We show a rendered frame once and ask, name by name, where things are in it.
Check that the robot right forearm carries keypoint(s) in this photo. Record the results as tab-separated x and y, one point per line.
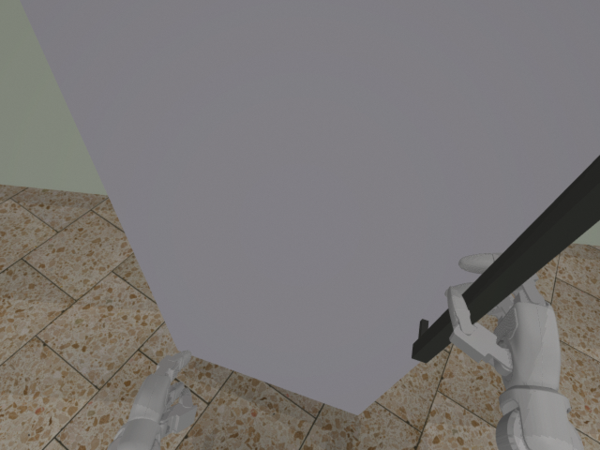
535	418

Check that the fridge door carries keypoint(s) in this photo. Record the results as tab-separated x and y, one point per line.
298	179

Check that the right robot hand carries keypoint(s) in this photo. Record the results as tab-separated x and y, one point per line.
526	323

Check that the left robot hand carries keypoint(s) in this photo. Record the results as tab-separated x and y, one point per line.
156	396

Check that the handle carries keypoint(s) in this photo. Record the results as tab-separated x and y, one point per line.
573	213

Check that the robot left forearm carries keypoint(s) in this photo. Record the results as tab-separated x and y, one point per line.
137	434

